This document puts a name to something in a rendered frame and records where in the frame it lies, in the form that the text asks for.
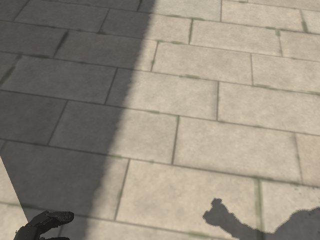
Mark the robot left hand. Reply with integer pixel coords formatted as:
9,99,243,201
13,210,74,240

